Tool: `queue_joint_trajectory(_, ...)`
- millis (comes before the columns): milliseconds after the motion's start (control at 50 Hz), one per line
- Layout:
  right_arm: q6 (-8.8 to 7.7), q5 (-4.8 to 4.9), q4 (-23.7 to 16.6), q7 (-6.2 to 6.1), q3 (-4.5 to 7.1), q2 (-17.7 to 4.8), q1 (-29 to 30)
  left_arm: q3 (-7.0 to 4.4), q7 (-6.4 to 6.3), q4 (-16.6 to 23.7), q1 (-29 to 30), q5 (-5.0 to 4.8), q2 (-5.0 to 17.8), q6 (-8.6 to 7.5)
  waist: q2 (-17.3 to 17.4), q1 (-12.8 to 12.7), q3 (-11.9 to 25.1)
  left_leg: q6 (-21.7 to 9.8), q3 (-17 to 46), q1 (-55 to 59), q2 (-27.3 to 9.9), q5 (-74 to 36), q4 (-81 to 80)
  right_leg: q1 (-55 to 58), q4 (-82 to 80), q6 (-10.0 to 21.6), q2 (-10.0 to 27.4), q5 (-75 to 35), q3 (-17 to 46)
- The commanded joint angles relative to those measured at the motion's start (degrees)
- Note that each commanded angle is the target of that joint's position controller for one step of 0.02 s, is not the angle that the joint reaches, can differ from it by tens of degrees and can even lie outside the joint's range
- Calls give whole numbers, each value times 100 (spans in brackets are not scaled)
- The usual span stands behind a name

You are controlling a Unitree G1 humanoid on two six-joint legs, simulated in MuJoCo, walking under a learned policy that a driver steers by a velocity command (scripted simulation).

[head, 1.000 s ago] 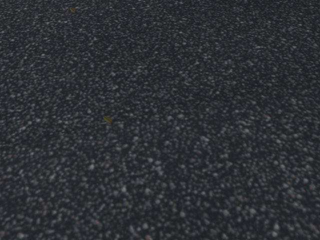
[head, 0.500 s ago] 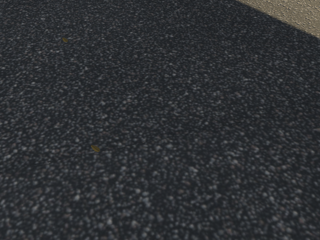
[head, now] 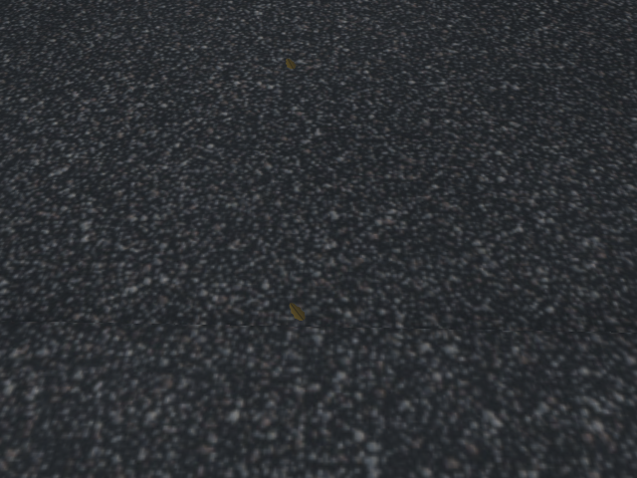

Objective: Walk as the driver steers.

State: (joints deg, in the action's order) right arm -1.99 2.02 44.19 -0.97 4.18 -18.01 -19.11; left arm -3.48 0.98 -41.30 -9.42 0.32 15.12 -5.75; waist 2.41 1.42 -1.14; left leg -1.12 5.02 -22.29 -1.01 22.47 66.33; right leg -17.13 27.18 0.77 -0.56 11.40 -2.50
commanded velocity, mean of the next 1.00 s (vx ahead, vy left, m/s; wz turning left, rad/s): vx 0.49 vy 0.00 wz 0.02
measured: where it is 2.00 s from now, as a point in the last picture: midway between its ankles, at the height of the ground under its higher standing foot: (316, 245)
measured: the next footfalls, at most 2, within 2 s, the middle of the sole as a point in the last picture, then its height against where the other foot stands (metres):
left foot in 0.40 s outside the picture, level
right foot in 0.90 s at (325, 366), level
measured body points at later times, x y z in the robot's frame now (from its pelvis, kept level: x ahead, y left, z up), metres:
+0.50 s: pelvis +0.29 +0.09 -0.02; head +0.30 +0.11 +0.43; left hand +0.25 +0.33 -0.16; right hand +0.49 -0.11 -0.11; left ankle +0.33 +0.20 -0.74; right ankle +0.13 -0.10 -0.63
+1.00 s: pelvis +0.62 +0.09 -0.02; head +0.63 +0.10 +0.43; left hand +0.78 +0.35 -0.12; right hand +0.62 -0.15 -0.16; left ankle +0.40 +0.23 -0.64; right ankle +0.70 +0.02 -0.74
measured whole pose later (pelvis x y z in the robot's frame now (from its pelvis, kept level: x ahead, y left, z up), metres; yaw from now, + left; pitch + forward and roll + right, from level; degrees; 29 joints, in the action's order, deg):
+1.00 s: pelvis +0.62 +0.09 -0.02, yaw -3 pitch +2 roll -1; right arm -5.8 -5.3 52.4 3.8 -0.7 -13.9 -22.8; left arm -2.7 2.2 -45.5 -8.7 2.4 15.8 -7.1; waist 0.8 -0.4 0.5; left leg 2.3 -1.4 -8.0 -3.3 26.6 63.0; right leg -27.5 36.9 5.9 -5.8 11.2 -1.3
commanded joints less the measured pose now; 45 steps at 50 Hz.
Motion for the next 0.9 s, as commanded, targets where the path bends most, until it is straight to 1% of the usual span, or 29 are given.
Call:
queue_joint_trajectory(20,-27,-4,-527,75,126,-381,189,-168,-61,112,-211,43,572,-68,-965,-223,31,-27,201,-1588,-633,-586,151,1245,-1726,812,1527,180,1598)
queue_joint_trajectory(60,43,-14,-651,109,85,-214,365,-201,-72,12,-276,-7,634,-126,-785,-214,-69,33,136,-1721,-668,-735,-110,1170,-1901,939,1575,-268,1194)
queue_joint_trajectory(120,68,-64,-864,156,43,-155,725,-262,-85,-95,-324,-10,833,-124,-587,-241,-192,150,99,-1984,-686,-1277,-881,1257,-2049,1058,1660,-748,681)
queue_joint_trajectory(140,-98,-936,-497,518,-271,258,231,98,-39,85,-470,533,-182,-301,-522,-192,161,86,-25,-2035,-641,-1713,-934,1546,-2319,1345,1928,-390,708)
queue_joint_trajectory(160,-157,-875,-498,627,-206,235,457,71,-17,-8,-623,535,24,-340,-550,-258,-157,47,69,-2297,-641,-1858,-1036,1608,-2354,1318,1911,-481,540)
queue_joint_trajectory(200,-254,-664,-612,733,-191,3,1071,34,-2,-30,-696,476,441,-309,-454,-396,-186,-3,-207,-2350,-569,-2201,-1509,1700,-2265,1114,1624,-716,-94)
queue_joint_trajectory(220,-265,-630,-685,753,-224,-11,1316,41,6,-108,-863,475,556,-272,-456,-454,-198,-56,-310,-2218,-545,-2304,-1809,1679,-2248,1030,1602,-846,-320)
queue_joint_trajectory(260,-233,-591,-754,726,-296,21,1584,84,34,-295,-1231,470,591,-186,-574,-544,-326,-153,-475,-2067,-472,-2200,-2203,1880,-2217,965,1663,-1062,-561)
queue_joint_trajectory(320,-257,-595,-948,616,-291,-121,1924,83,136,-533,-1460,428,760,-111,-671,-505,-485,-380,-633,-1738,-196,-1732,-2739,2191,-2033,1005,1812,-1472,-615)
queue_joint_trajectory(340,-275,-584,-993,577,-267,-192,1921,65,153,-571,-1416,421,866,-91,-743,-393,-467,-469,-735,-1465,-25,-1581,-2902,2286,-1847,1028,1864,-2023,-651)
queue_joint_trajectory(360,-305,-514,-1028,546,-219,-296,1778,45,161,-617,-1315,420,1001,-79,-764,-117,-368,-591,-896,-768,225,-1778,-3174,2122,-1450,1024,1839,-3053,-769)
queue_joint_trajectory(380,-333,-429,-973,514,-139,-465,1347,31,183,-684,-1304,470,1121,-92,-774,224,-77,-742,-980,393,468,-2063,-3282,1713,-709,922,1695,-4209,-992)
queue_joint_trajectory(400,-357,-380,-702,439,6,-755,343,72,234,-694,-1380,609,966,-131,-605,563,675,-968,-767,2156,499,-2390,-2817,930,679,614,1304,-4179,-1238)
queue_joint_trajectory(420,-289,-363,-313,304,56,-1008,-1152,403,349,-652,-2545,804,15,-190,651,516,2707,-2187,1250,5636,-950,-3255,-2532,-1084,2782,114,743,-1644,-1029)
queue_joint_trajectory(440,-194,-484,-58,258,-15,-798,-2288,362,541,-739,-2187,568,192,-184,502,1089,3173,-2593,3547,6043,-2014,-2543,-3897,-1947,4452,-16,-211,2056,-194)
queue_joint_trajectory(460,-333,-657,343,206,89,-905,-2441,270,556,-359,-709,225,201,-192,374,1326,1173,-1717,2958,4788,-1771,-1943,-4425,-3147,5231,251,-22,1752,624)
queue_joint_trajectory(480,-430,-510,342,217,135,-928,-1767,232,428,-239,-241,201,314,-287,549,1011,88,-1469,2127,3152,-1683,-1506,-4580,-3355,5401,293,450,1245,602)
queue_joint_trajectory(500,-445,-426,257,188,-12,-470,-1116,215,289,-256,-494,380,390,-280,455,576,313,-1495,1560,2215,-1600,-1515,-4760,-2708,5102,380,732,1003,680)
queue_joint_trajectory(520,-468,-399,207,187,-167,-7,-617,270,239,-298,-585,450,195,-230,290,238,181,-1452,1150,1387,-1584,-1891,-4930,-2251,5026,402,865,745,712)
queue_joint_trajectory(540,-442,-437,67,187,-276,251,-222,345,242,-334,-737,466,-65,-137,231,-69,196,-1413,905,710,-1577,-1973,-5229,-1747,4904,390,948,713,752)
queue_joint_trajectory(560,-435,-469,-8,179,-335,409,62,357,261,-356,-833,437,-180,-62,128,-281,174,-1411,771,469,-1623,-1792,-5542,-1701,4741,387,924,735,737)
queue_joint_trajectory(580,-468,-494,-55,153,-327,373,208,353,305,-346,-781,393,-178,-33,86,-327,105,-1383,539,404,-1574,-1666,-5767,-1858,4516,386,913,511,705)
queue_joint_trajectory(640,-562,-738,-25,105,-314,141,210,336,420,-280,-355,326,-79,-26,-49,-272,75,-1281,-360,697,-1350,-2257,-6024,-2315,3406,325,923,-971,630)
queue_joint_trajectory(660,-571,-773,5,100,-319,75,148,326,456,-234,-150,291,-46,-26,-84,-214,92,-1195,-691,813,-1223,-2522,-5995,-2269,2820,280,877,-1432,522)
queue_joint_trajectory(720,-518,-746,309,211,-317,-138,-460,309,530,-91,383,280,17,81,40,14,-76,-1113,-1196,1140,-1222,-2971,-5954,-2025,1782,192,622,-2063,242)
queue_joint_trajectory(760,-496,-746,503,314,-300,-237,-760,263,495,-20,600,282,126,112,16,78,-236,-1070,-1232,1834,-1387,-3163,-5855,-2306,1257,238,543,-2213,316)
queue_joint_trajectory(820,-423,-736,679,356,-285,-277,-919,190,415,108,979,297,244,100,69,120,-326,-952,-1373,2537,-1510,-3548,-5628,-2192,899,410,292,-1592,139)
queue_joint_trajectory(860,-395,-724,736,330,-226,-426,-914,94,352,172,1037,256,431,56,172,0,-316,-860,-1547,2932,-1556,-4806,-5218,-1861,722,568,28,-891,-71)
queue_joint_trajectory(900,-415,-781,719,306,-149,-681,-777,-47,251,93,442,111,748,-33,191,-416,43,-626,-1890,2699,-1376,-6573,-4083,-477,558,868,-518,-909,-405)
